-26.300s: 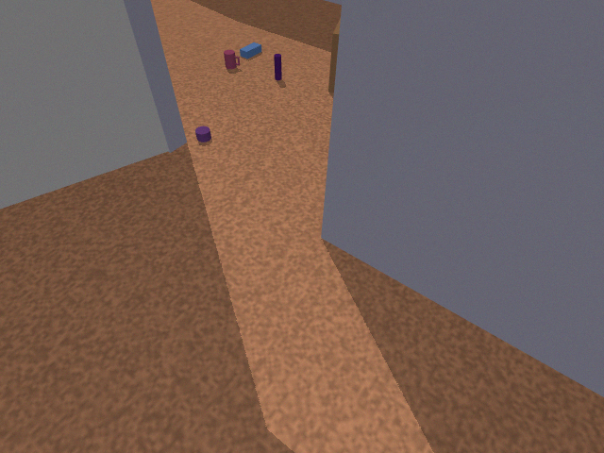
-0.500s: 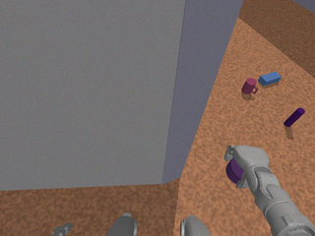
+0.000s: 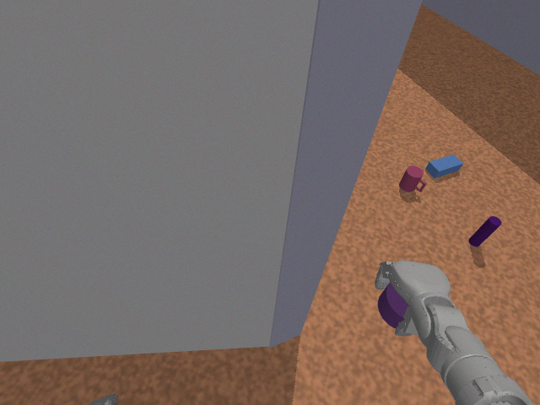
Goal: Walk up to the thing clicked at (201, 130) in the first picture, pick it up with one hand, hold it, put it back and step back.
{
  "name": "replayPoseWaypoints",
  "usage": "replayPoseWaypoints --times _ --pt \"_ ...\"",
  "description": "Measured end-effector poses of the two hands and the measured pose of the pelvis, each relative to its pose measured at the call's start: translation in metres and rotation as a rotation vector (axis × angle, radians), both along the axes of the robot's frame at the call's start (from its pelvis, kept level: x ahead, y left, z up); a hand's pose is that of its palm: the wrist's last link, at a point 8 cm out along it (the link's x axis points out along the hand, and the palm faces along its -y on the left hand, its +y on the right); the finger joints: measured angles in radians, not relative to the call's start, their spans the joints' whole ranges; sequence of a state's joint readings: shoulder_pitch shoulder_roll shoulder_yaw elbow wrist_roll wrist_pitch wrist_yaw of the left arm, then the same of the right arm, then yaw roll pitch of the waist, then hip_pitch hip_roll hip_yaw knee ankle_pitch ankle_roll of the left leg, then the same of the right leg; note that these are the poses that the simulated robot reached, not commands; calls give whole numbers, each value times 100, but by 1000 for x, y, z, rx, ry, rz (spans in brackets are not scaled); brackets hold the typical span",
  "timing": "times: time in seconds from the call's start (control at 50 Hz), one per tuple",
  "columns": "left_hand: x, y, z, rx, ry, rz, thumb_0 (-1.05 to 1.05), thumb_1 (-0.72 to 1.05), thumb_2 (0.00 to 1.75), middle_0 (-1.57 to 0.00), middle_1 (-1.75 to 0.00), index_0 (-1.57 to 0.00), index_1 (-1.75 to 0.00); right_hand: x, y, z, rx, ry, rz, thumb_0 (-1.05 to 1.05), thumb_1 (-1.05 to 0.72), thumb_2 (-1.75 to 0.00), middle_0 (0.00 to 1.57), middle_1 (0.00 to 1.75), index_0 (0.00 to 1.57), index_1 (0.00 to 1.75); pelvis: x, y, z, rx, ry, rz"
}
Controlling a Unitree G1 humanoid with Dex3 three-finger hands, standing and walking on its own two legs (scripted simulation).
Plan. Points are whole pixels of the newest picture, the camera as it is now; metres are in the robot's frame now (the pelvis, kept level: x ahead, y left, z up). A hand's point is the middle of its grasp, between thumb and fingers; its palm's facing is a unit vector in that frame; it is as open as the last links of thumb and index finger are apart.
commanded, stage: hold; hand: right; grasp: from above
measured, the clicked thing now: (404, 303) +0.33 -0.23 -0.10
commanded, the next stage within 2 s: crouch in 1.80 s
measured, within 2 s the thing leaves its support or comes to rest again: neither
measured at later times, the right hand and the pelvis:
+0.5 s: hand (413, 303) +0.30 -0.21 -0.03, palm faces -0.44 +0.06 -0.90, open 9.6 cm; pelvis +0.00 +0.00 +0.02, yaw +0 degrees
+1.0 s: hand (417, 315) +0.27 -0.21 -0.01, palm faces -0.43 +0.06 -0.90, open 9.6 cm; pelvis -0.02 +0.01 +0.02, yaw +1 degrees
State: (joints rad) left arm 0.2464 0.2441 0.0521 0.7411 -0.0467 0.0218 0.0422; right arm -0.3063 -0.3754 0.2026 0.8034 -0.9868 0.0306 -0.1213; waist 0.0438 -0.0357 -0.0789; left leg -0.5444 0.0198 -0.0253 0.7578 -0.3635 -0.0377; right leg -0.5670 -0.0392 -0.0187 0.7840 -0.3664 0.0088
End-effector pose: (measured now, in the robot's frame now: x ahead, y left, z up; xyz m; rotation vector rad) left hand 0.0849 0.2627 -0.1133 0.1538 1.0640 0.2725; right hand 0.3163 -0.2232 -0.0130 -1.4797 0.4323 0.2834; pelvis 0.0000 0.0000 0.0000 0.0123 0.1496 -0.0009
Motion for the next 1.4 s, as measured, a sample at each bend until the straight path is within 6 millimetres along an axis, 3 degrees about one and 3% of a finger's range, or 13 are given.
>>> replayPoseWaypoints --times 0.3,0.88,1.4 --pt "24 -2 14 -22 -57 -17 1 90 90 -20 -30 -20 -30 1 3 26 -6 6 22 -4 0 -51 55 74 71 69 7 1 11 -7 -49 6" --pt "30 -3 29 -38 -142 -59 1 91 90 -20 -30 -20 -30 -37 14 51 6 -1 49 -4 -1 -50 56 71 72 67 -17 8 21 -18 -128 10" --pt "46 -13 37 -49 -178 -69 1 91 90 -20 -30 -20 -30 -33 13 67 13 -3 56 -4 -1 -50 56 71 72 67 -13 5 26 -18 -148 17"
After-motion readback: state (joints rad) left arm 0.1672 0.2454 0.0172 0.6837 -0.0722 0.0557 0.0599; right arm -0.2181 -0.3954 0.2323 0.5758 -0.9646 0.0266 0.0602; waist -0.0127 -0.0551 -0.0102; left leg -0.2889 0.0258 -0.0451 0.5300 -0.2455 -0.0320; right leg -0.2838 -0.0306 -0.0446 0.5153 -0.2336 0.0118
